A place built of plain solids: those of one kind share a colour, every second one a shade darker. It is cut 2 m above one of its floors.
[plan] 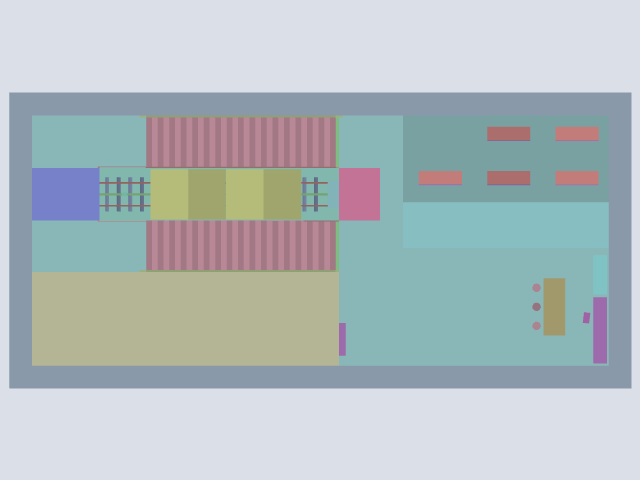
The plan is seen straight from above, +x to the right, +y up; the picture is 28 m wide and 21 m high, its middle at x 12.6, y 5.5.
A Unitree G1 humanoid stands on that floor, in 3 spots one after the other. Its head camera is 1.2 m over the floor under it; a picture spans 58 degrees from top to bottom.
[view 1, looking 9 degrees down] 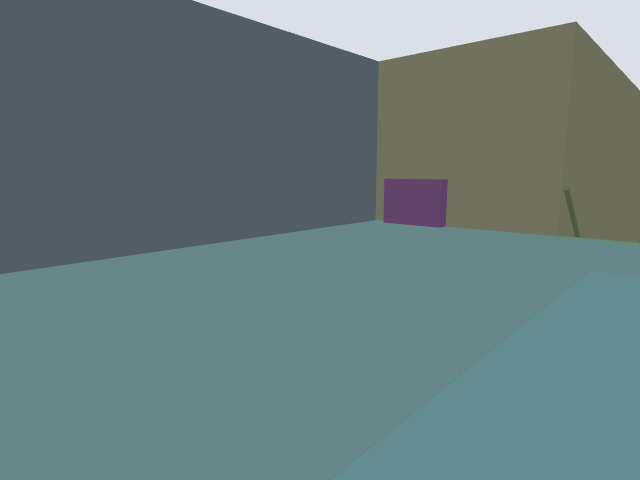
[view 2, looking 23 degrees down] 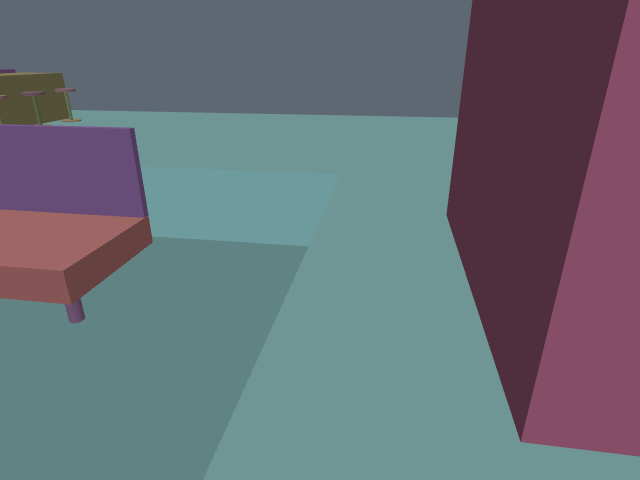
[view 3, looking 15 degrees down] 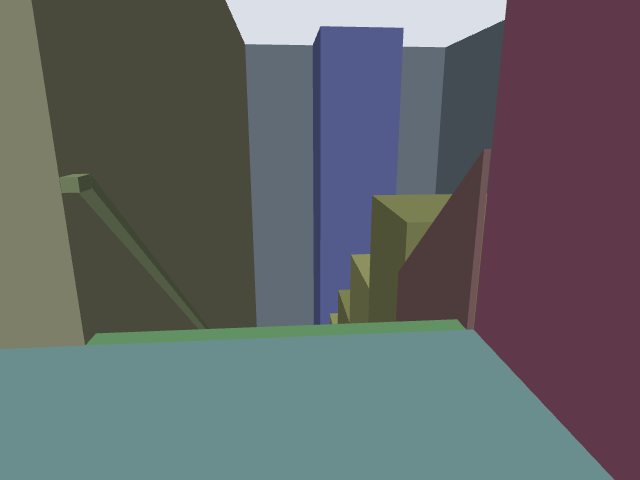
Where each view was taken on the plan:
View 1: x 22.33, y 6.15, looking -138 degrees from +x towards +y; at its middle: floor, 7.67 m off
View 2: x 15.73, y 9.82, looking -81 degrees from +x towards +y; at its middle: floor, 3.07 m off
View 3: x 15.73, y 5.22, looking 175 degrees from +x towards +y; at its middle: wall_block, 13.42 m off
